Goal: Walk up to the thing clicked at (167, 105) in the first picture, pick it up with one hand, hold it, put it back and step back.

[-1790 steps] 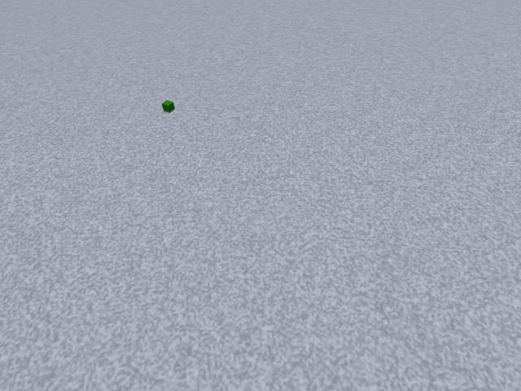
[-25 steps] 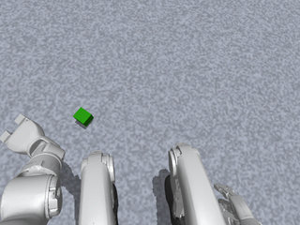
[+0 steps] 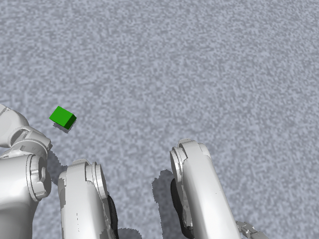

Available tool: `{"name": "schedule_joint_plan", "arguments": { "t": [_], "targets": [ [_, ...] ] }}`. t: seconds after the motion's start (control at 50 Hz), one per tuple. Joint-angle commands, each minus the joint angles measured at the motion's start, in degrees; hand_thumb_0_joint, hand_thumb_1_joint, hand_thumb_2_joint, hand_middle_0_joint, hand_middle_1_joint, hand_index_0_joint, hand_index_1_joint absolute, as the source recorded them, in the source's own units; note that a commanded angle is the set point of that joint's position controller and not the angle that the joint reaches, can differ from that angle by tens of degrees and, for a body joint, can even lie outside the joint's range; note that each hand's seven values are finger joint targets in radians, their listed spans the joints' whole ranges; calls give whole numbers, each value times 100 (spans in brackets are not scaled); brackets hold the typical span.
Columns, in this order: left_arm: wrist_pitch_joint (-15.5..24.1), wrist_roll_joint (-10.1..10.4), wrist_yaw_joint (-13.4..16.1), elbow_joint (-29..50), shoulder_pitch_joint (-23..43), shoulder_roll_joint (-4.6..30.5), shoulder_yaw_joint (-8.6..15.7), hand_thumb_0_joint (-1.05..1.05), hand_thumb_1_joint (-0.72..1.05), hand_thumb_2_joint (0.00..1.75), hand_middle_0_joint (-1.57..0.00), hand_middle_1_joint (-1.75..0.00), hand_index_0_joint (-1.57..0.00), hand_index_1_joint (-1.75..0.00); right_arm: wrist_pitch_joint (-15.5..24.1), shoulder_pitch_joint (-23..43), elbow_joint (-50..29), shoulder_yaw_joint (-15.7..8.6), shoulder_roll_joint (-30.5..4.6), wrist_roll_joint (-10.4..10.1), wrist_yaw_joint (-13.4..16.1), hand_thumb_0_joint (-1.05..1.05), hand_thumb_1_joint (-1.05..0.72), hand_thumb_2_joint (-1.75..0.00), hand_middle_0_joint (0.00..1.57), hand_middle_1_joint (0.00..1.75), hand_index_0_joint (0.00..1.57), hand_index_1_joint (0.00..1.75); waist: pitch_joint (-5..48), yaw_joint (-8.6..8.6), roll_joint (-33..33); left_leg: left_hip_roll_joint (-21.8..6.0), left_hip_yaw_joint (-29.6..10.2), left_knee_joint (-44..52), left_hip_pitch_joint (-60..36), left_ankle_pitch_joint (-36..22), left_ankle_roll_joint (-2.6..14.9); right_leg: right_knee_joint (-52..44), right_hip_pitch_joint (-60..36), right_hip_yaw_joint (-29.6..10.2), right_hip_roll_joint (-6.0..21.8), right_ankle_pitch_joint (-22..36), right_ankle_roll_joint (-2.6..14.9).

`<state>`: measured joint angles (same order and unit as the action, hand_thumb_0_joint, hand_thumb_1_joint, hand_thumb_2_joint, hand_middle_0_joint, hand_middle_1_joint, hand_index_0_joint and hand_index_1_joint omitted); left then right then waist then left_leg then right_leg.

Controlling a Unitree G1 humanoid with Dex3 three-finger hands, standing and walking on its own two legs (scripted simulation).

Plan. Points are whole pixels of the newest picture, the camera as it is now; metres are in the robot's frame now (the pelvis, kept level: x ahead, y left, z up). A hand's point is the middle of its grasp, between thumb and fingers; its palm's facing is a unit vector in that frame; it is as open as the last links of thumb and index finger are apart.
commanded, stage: rise first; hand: left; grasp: from above
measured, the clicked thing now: (63, 118) +0.51 +0.25 -0.33
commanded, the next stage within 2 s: none
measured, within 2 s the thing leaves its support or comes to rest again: neither
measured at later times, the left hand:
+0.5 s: hand (37, 129) +0.44 +0.29 -0.20, palm faces -0.22 -0.39 -0.89, open 14.2 cm
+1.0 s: hand (42, 126) +0.46 +0.28 -0.22, palm faces -0.23 -0.38 -0.90, open 14.2 cm
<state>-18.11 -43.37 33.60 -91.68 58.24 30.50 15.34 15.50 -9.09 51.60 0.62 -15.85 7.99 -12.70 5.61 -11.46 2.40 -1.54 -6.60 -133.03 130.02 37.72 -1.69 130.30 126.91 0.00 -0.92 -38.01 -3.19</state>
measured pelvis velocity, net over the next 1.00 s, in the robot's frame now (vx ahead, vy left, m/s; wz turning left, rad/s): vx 0.00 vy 0.00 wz -0.07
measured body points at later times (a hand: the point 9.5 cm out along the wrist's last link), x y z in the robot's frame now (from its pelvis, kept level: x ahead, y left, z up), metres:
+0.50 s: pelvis +0.01 +0.00 -0.03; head +0.26 +0.03 +0.34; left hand +0.45 +0.30 -0.15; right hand +0.02 -0.27 -0.15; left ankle +0.09 +0.13 -0.32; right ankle +0.10 -0.14 -0.32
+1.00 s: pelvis +0.00 +0.00 -0.04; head +0.26 +0.03 +0.33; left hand +0.47 +0.29 -0.17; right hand +0.00 -0.26 -0.14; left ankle +0.09 +0.13 -0.32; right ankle +0.10 -0.14 -0.32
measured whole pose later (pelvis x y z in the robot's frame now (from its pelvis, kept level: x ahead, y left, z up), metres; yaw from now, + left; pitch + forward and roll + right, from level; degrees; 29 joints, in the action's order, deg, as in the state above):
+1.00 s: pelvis +0.00 +0.00 -0.04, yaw -4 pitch +32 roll -8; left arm -16.1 -46.8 37.8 -100.7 66.1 41.9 22.4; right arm 18.0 -8.7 50.3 5.8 -18.6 11.5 -18.8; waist -3.1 -16.5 0.1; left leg -1.8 -11.5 -141.0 134.3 39.2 -2.8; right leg 135.7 130.8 3.5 -2.6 -37.4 -3.3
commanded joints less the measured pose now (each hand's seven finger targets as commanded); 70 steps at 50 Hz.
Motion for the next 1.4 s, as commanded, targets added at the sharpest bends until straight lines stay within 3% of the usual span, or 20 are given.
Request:
{"name": "schedule_joint_plan", "arguments": {
  "t": [0.0, 0.08, 0.18, 0.22, 0.28, 0.32, 0.38, 0.42, 0.54, 0.58, 0.68, 0.74, 0.84, 0.9, 0.96, 0.98, 1.14, 1.2, 1.24, 1.38],
  "targets": [
    [60, -180, 330, 388, 1854, 1383, 76, 0, -56, 103, -9, -99, -8, -100, 110, -1089, -73, -302, -1282, 36, -56, 0, -89, -90, 20, 30, 20, 30, 3536, -166, 1006, 35, 532, 1265, -2670, -623, 217, -1337, -1658, 709, -66, 843, 440],
    [103, -177, 498, 323, 2006, 1658, 372, 0, -57, 103, -10, -98, -8, -100, 129, -1234, -45, -230, -1296, 124, -137, 0, -89, -90, 20, 30, 20, 30, 3713, -222, 799, 29, 648, 962, -2389, -917, 254, -1306, -2152, 663, -80, 1166, 375],
    [173, -284, 521, 272, 2112, 2101, 577, 0, -55, 100, -12, -97, -10, -99, 166, -1201, -11, -159, -1312, 200, -234, 0, -89, -90, 20, 30, 20, 30, 3652, -203, 778, 33, 655, 729, -2055, -702, 310, -1282, -2153, 657, -101, 908, 342],
    [161, -326, 476, 102, 2101, 1932, 416, 0, -56, 101, -12, -97, -10, -99, 182, -1202, 10, -136, -1341, 235, -273, 0, -89, -90, 20, 30, 20, 30, 3524, -297, 834, 17, 607, 711, -2093, -659, 295, -1248, -2095, 712, -145, 901, 349],
    [156, -320, 457, 258, 2067, 2104, 580, 0, -57, 102, -11, -98, -9, -100, 194, -1307, 8, -139, -1398, 227, -333, 0, -90, -90, 20, 30, 20, 30, 3647, -233, 899, 4, 585, 650, -2113, -890, 283, -1146, -2231, 744, -167, 1136, 345],
    [132, -312, 422, 224, 2043, 2013, 452, 0, -59, 103, -10, -98, -8, -101, 192, -1296, -7, -102, -1405, 238, -368, 0, -90, -90, 20, 30, 20, 30, 3603, -289, 965, -7, 549, 620, -2136, -893, 282, -1127, -2187, 773, -194, 1174, 352],
    [133, -297, 420, 198, 2029, 2076, 535, 0, -59, 103, -10, -98, -8, -101, 188, -1284, 2, -111, -1466, 212, -394, 0, -90, -90, 20, 30, 20, 30, 3515, -290, 996, -2, 492, 617, -2082, -842, 277, -1039, -2031, 852, -217, 1099, 381],
    [131, -308, 382, 195, 2111, 1949, 388, 0, -60, 103, -11, -98, -8, -100, 198, -1296, 3, -106, -1459, 232, -413, 0, -90, -90, 20, 30, 20, 30, 3400, -359, 1116, -9, 466, 629, -2131, -777, 264, -1019, -1925, 882, -242, 1056, 396],
    [213, -393, 413, 379, 2251, 2110, 441, 0, -60, 103, -10, -97, -7, -100, 164, -1323, 26, -93, -1598, 189, -457, 0, -90, -90, 20, 30, 20, 30, 3432, -372, 1546, -36, 327, 712, -2497, -948, 177, -797, -1600, 1015, -237, 1162, 469],
    [231, -455, 400, 248, 2238, 2017, 298, 0, -60, 103, -10, -97, -8, -99, 173, -1328, 19, -52, -1566, 234, -485, 0, -90, -90, 20, 30, 20, 30, 3252, -499, 1516, -30, 340, 627, -2372, -929, 208, -771, -1544, 1015, -238, 1178, 464],
    [229, -412, 537, 284, 2154, 2174, 524, 0, -59, 102, -12, -95, -9, -98, 180, -1397, 36, -35, -1650, 239, -521, 0, -90, -90, 20, 30, 20, 30, 3377, -398, 1525, -34, 334, 637, -2466, -984, 201, -818, -1698, 1036, -234, 1219, 462],
    [191, -435, 581, 18, 2128, 2097, 475, 0, -60, 103, -10, -97, -8, -99, 179, -1429, 26, -7, -1676, 252, -555, 0, -90, -90, 20, 30, 20, 30, 3246, -510, 1491, -35, 287, 673, -2388, -893, 195, -836, -1678, 1065, -251, 1151, 470],
    [194, -455, 605, -126, 2391, 2320, 476, 0, -60, 104, -12, -95, -8, -99, 205, -1422, 27, 116, -1695, 315, -590, 0, -90, -90, 20, 30, 20, 30, 3028, -685, 1269, -25, 300, 504, -2056, -883, 266, -900, -1784, 1028, -259, 1172, 415],
    [225, -433, 655, -214, 2366, 2516, 585, 0, -58, 101, -13, -95, -10, -98, 246, -1386, 6, 162, -1718, 318, -597, 0, -90, -90, 20, 30, 20, 30, 3026, -604, 1176, -39, 305, 454, -1941, -726, 292, -979, -1919, 997, -289, 1049, 390],
    [241, -502, 690, -320, 2445, 2566, 501, 0, -56, 99, -14, -95, -12, -98, 293, -1387, 11, 233, -1736, 374, -632, 0, -90, -90, 20, 30, 20, 30, 2991, -749, 1236, -28, 285, 447, -1937, -715, 290, -948, -1953, 1025, -285, 1040, 388],
    [233, -496, 715, -309, 2351, 2672, 579, 0, -55, 98, -15, -95, -12, -98, 298, -1351, 6, 211, -1779, 351, -629, 0, -90, -90, 20, 30, 20, 30, 2990, -654, 1285, -37, 277, 479, -2021, -668, 281, -973, -1927, 1029, -300, 980, 399],
    [189, -428, 777, -320, 2407, 2799, 624, 0, -54, 96, -15, -95, -13, -97, 320, -1359, -30, 290, -1840, 354, -673, 0, -91, -90, 20, 30, 20, 30, 3098, -724, 1529, -72, 209, 474, -2183, -858, 236, -898, -1974, 1119, -312, 1189, 414],
    [166, -464, 728, -369, 2532, 2798, 446, 0, -53, 96, -17, -93, -14, -95, 321, -1332, -45, 341, -1882, 359, -699, 0, -91, -90, 20, 30, 20, 30, 2924, -853, 1530, -85, 157, 441, -2195, -850, 241, -856, -1846, 1183, -322, 1220, 415],
    [203, -464, 725, -283, 2520, 2937, 539, 0, -53, 96, -17, -91, -15, -94, 340, -1339, -31, 334, -1907, 331, -692, 0, -91, -90, 20, 30, 20, 30, 2988, -797, 1647, -90, 154, 462, -2266, -834, 232, -855, -1865, 1185, -324, 1191, 423],
    [184, -475, 655, -245, 2590, 2875, 339, 0, -51, 94, -18, -93, -16, -95, 378, -1352, -77, 398, -1915, 334, -741, 0, -91, -90, 20, 30, 20, 30, 2843, -915, 1751, -93, 140, 497, -2328, -874, 214, -862, -1849, 1217, -337, 1237, 435]
  ]
}}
